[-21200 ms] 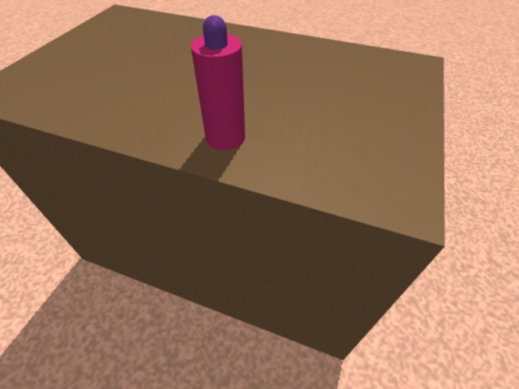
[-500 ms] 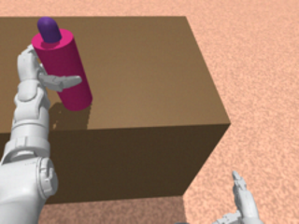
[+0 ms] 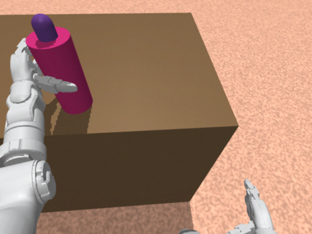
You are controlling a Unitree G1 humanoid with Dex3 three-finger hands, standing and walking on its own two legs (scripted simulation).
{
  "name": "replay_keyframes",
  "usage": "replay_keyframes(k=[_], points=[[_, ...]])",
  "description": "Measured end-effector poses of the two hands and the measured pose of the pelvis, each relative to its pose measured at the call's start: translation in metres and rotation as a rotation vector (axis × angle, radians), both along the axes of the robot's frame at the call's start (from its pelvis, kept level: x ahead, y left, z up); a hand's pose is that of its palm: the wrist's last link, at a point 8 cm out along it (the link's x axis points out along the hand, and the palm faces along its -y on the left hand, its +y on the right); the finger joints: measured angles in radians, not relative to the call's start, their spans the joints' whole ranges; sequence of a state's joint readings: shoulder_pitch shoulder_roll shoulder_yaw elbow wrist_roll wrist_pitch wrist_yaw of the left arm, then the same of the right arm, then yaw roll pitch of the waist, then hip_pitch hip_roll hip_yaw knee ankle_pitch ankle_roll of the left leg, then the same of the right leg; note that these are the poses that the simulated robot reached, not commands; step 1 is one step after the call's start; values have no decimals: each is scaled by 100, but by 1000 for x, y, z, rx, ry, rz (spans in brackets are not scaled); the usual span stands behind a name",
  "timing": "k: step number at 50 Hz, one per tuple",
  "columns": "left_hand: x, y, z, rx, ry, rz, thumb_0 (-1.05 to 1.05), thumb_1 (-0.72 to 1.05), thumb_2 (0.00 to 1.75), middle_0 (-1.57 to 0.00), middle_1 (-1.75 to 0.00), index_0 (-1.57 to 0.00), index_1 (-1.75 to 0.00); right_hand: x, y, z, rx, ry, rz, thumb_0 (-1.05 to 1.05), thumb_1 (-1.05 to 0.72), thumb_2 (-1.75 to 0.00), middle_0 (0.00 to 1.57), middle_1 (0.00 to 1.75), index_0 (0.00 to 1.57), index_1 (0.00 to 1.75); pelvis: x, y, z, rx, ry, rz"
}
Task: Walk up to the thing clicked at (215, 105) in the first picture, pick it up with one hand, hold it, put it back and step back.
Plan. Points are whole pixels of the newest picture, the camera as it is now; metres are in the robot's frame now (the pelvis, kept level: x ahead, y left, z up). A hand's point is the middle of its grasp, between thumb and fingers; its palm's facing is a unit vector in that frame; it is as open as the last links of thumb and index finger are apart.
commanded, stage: withdraw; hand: left
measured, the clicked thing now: (62, 68) +0.47 +0.20 +0.18
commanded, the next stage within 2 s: rise in 0.20 s
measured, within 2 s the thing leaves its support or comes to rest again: neither
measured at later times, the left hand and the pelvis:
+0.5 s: hand out of the picture +0.48 +0.31 +0.26, palm faces +0.34 -0.92 -0.21, open 17.4 cm; pelvis +0.03 +0.01 +0.01, yaw +0 degrees
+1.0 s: hand out of the picture +0.27 +0.28 +0.25, palm faces +0.48 -0.77 -0.41, open 17.5 cm; pelvis +0.03 +0.00 +0.02, yaw +2 degrees
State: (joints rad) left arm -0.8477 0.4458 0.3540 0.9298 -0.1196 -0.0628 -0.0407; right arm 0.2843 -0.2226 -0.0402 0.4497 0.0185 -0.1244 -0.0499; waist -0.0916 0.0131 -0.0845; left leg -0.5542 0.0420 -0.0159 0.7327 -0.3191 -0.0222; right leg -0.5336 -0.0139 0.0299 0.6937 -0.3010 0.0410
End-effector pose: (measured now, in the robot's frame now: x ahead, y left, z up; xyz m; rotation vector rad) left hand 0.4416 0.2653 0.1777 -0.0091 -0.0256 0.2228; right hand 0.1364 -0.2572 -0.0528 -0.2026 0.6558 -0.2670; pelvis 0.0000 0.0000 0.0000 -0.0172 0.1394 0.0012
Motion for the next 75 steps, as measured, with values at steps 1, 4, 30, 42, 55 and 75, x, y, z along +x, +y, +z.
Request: replay_keyframes(k=[1,4,30,42,55,75], points=[[0,2,3,-1,-5,5,-2,-61,19,-32,-29,-33,-28,0,-1,0,-1,-2,-5,-1,52,-5,6,5,6,5,1,0,0,0,-1,0],[2,12,17,-1,-28,25,-2,-61,18,-27,-26,-28,-25,1,-3,2,-3,-5,-19,-1,52,-5,6,5,6,5,3,0,1,-1,-6,-2],[-29,111,88,281,-13,194,-2,-55,4,-8,-4,-8,-4,29,12,8,66,0,68,-1,56,-5,6,5,6,6,34,7,15,3,-25,-2],[-139,84,81,493,-211,236,-2,-56,3,-6,-3,-5,-3,44,13,-14,101,84,94,-1,53,-6,5,5,6,6,35,4,16,-1,-80,17],[-258,28,78,615,-285,205,-2,-54,1,-6,-4,-7,-3,43,0,-17,106,71,68,-1,52,-6,6,6,6,6,22,-9,16,18,-152,36],[-310,6,90,697,-416,192,-1,-52,2,-6,-5,-6,-3,24,-17,3,53,-46,64,-1,54,-5,6,6,6,6,-1,-19,18,31,-208,45]])
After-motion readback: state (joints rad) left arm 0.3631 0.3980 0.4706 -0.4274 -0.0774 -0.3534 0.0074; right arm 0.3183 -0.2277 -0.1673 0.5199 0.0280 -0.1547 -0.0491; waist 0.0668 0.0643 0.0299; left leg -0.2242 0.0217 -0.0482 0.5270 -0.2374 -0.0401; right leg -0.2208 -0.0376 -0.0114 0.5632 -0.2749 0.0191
